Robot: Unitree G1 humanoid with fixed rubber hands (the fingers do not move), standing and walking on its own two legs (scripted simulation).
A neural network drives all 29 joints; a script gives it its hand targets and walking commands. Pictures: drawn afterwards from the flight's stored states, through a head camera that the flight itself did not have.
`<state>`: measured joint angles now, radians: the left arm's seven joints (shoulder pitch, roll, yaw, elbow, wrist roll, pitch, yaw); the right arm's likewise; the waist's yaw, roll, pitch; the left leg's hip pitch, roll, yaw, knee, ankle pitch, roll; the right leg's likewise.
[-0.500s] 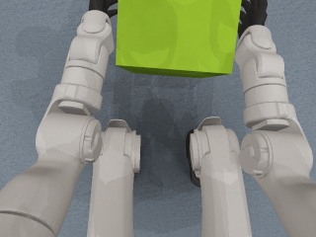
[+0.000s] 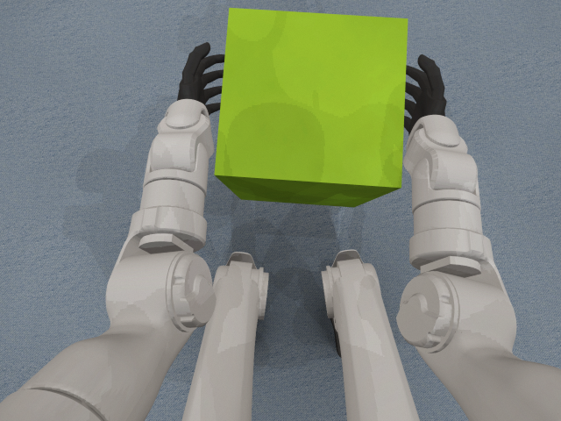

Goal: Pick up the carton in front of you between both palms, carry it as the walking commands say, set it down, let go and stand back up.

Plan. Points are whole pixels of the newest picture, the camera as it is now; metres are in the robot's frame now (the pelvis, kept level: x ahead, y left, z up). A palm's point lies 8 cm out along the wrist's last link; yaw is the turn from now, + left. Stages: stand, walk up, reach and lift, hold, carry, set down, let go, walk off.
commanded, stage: reach and lift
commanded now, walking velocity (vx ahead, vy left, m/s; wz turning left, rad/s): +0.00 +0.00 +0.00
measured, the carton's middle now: (305, 129) +0.49 -0.02 -0.12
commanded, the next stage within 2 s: none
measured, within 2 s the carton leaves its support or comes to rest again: neither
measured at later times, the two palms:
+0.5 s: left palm (135, 78) +0.45 +0.14 +0.11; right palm (502, 87) +0.44 -0.16 +0.11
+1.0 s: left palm out of the picture +0.41 +0.14 +0.25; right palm out of the picture +0.40 -0.16 +0.25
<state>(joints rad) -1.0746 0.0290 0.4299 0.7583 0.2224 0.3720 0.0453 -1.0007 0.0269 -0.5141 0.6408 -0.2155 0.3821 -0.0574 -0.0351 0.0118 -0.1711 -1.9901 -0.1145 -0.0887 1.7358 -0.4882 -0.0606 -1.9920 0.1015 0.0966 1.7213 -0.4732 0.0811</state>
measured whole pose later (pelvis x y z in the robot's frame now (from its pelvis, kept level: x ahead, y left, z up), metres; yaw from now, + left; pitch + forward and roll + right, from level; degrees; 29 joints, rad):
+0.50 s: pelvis +0.05 +0.00 +0.14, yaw +0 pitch +31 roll +0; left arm -0.66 -0.08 0.37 0.67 0.20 0.33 0.06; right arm -0.62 0.10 -0.42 0.61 -0.19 0.33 -0.05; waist -0.03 0.01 -0.24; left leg -1.34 -0.10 -0.12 1.28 -0.47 -0.04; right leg -1.34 0.09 0.12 1.26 -0.46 0.05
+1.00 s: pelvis +0.10 +0.00 +0.26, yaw +0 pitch +8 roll +0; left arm -0.29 -0.14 0.28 0.49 0.20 0.43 0.04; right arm -0.28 0.15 -0.29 0.47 -0.20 0.43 -0.04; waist -0.01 0.00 -0.14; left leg -0.47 -0.06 -0.14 0.63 -0.30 -0.02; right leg -0.48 0.06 0.14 0.63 -0.29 0.02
